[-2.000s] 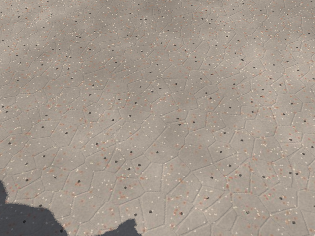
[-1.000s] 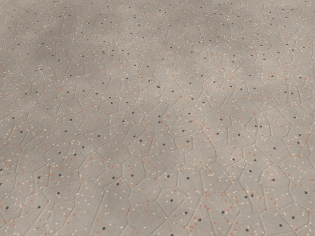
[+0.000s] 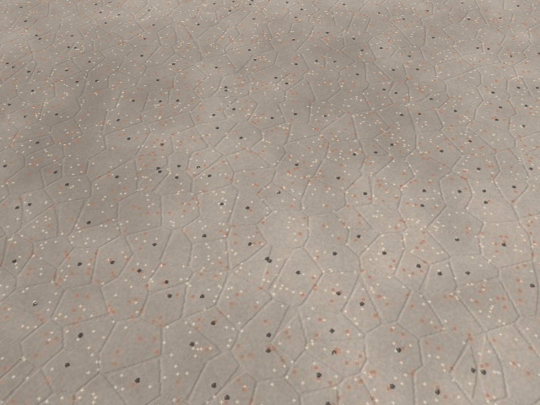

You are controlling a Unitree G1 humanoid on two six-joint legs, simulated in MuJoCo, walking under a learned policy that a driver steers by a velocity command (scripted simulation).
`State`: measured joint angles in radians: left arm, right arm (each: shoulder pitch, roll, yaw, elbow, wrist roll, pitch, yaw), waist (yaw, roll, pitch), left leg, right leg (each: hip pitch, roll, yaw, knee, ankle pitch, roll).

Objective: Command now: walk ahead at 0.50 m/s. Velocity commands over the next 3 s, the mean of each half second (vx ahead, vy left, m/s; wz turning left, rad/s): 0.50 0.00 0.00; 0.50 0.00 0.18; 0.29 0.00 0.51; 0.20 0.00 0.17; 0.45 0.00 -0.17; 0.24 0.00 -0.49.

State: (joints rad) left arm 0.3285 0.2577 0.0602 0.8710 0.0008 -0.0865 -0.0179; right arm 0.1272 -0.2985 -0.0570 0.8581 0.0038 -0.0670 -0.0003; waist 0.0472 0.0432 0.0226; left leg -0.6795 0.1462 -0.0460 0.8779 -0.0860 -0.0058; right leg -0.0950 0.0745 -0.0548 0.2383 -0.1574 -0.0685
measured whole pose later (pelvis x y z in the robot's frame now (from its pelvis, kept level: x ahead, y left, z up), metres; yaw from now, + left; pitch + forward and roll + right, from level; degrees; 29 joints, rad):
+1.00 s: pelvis +0.57 +0.01 +0.00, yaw +7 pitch +0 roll -2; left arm 0.24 0.25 0.06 0.91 0.01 -0.10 -0.01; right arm 0.23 -0.30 -0.08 0.89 0.03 -0.04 -0.01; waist 0.02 0.05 0.03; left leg -0.59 0.10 -0.05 1.09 -0.27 0.03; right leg -0.16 0.02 -0.15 0.33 -0.17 -0.05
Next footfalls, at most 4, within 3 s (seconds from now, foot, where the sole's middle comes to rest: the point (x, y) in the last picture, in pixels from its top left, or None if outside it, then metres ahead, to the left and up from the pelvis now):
0.24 left None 0.32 0.16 -0.78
0.78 right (331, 355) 0.63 -0.08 -0.78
1.28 left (231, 274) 0.86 0.20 -0.78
1.78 right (305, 254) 0.94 -0.01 -0.78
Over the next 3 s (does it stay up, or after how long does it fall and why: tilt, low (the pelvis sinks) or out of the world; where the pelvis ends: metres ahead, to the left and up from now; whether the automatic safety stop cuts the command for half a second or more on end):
stays up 1.29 0.29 -0.01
